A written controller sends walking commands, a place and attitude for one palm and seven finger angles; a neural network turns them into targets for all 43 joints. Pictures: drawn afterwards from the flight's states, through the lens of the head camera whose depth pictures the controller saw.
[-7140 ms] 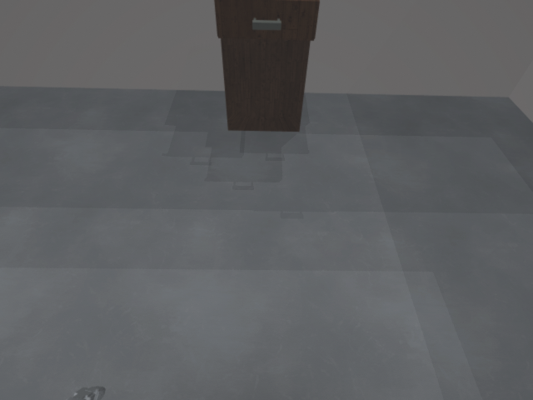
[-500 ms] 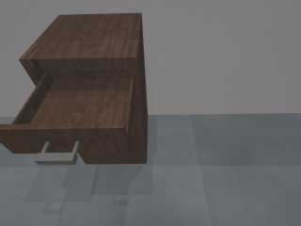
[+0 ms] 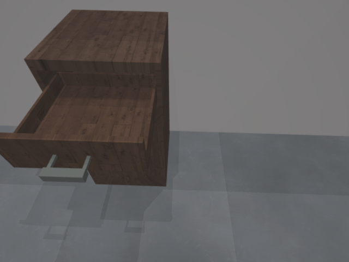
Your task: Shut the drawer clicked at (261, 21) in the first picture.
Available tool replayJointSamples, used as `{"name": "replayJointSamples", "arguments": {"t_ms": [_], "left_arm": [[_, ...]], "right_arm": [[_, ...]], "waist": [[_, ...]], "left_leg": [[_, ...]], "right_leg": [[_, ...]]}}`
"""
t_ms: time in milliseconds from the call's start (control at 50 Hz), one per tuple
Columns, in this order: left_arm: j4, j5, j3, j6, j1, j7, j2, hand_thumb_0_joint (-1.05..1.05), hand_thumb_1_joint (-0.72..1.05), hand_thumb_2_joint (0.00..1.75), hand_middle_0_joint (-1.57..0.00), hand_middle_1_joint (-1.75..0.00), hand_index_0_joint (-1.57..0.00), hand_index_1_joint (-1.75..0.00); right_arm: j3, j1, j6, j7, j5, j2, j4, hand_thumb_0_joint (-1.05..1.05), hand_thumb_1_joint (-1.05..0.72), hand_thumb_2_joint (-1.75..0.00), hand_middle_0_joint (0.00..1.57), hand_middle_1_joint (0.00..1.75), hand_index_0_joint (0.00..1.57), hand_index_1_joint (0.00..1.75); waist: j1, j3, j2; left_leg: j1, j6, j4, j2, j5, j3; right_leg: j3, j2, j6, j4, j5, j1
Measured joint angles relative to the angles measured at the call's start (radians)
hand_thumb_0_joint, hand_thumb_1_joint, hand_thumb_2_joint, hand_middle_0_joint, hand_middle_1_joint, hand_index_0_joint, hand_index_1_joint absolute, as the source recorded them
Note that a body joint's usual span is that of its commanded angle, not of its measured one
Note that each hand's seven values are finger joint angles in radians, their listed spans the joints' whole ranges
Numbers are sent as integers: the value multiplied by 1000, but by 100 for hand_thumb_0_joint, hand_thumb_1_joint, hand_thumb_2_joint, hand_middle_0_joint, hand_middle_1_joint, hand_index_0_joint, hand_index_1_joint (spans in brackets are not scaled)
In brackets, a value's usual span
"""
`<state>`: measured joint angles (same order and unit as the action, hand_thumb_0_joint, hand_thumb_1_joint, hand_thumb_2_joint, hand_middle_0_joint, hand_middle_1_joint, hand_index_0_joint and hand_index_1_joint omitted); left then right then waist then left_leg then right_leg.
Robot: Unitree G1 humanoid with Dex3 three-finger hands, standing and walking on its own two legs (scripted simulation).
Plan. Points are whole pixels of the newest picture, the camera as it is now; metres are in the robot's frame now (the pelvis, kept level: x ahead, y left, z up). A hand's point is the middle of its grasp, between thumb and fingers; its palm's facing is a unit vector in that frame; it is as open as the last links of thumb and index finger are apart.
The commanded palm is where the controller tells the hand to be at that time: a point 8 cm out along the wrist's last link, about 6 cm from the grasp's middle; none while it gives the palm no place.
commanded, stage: look again from close up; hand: left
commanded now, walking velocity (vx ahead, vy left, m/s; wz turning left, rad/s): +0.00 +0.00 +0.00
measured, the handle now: (67, 167) +0.34 +0.31 -0.01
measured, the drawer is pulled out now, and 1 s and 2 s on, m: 0.30 0.30 0.30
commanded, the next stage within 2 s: shuffle to correct the standing spot in 0.50 s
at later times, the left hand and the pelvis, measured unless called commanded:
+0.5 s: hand out of the picture +0.01 +0.22 -0.17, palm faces +0.03 -0.98 -0.21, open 7.4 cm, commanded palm none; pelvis +0.00 +0.05 +0.00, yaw +0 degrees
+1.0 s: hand out of the picture +0.01 +0.23 -0.19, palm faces +0.05 -0.98 -0.19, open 7.4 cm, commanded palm none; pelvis +0.04 +0.06 -0.01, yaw -1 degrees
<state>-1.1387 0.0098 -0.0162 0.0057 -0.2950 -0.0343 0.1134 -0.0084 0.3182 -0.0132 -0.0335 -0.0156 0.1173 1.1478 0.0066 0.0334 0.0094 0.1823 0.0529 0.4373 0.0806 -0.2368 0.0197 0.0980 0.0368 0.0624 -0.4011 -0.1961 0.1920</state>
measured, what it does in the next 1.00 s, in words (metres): shifts its weight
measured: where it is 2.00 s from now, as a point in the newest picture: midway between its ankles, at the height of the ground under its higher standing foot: outside the picture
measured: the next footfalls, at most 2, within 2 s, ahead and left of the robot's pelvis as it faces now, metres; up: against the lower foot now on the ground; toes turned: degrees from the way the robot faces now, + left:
none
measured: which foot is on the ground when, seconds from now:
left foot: down 0.00-1.00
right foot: down 0.00-1.00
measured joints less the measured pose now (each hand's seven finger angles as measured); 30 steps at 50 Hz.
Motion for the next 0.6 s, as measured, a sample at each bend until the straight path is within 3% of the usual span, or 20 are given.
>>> {"name": "replayJointSamples", "arguments": {"t_ms": [60,120,320,600], "left_arm": [[20,10,13,24,-22,-7,-17,1,90,90,-20,-30,-20,-30],[23,10,16,21,-31,-5,-14,1,91,90,-20,-30,-20,-30],[46,2,18,12,-2,2,35,1,91,90,-20,-30,-20,-30],[28,1,24,8,4,5,27,1,90,90,-20,-30,-19,-30]], "right_arm": [[-7,-3,-2,7,5,21,-45,0,-91,-90,20,30,20,30],[-7,4,16,9,3,30,-77,0,-91,-90,20,30,20,30],[25,21,31,4,-2,21,-70,2,-92,-90,20,30,20,30],[34,-8,39,4,2,24,-30,1,-91,-90,20,30,20,30]], "waist": [[-5,-2,23],[-21,-12,33],[-1,-39,10],[-1,-5,1]], "left_leg": [[62,-28,136,-8,-93,-11],[49,-42,111,-25,-62,-3],[-11,-75,41,-89,-44,27],[-39,-85,-7,-105,-25,42]], "right_leg": [[0,4,-5,-23,-2,28],[3,-8,-15,-82,-36,49],[-27,-70,-57,-92,-48,29],[-43,-84,-69,-75,-41,19]]}}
